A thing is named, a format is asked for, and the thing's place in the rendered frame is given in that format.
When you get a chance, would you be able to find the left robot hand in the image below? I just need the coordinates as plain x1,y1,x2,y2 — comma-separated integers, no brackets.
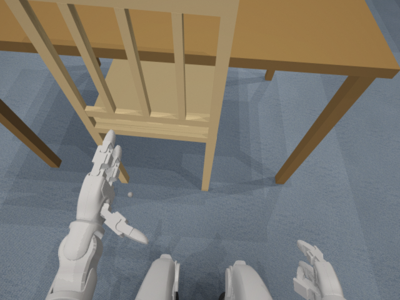
76,129,149,244

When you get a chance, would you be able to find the right robot thigh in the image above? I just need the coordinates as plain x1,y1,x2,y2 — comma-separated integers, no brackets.
225,264,273,300

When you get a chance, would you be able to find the right robot hand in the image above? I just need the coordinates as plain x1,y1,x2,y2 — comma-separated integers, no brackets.
293,240,344,300

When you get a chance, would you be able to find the left robot thigh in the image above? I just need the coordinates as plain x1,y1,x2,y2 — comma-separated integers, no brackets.
135,258,180,300

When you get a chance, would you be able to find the table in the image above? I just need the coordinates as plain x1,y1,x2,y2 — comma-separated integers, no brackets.
0,0,400,184

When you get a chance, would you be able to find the robot thigh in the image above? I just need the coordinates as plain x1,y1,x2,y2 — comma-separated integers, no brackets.
135,258,180,300
225,264,273,300

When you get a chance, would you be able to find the chair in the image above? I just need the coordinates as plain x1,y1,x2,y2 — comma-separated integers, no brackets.
5,0,239,191

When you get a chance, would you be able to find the left robot forearm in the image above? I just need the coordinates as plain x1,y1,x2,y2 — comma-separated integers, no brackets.
45,220,105,300

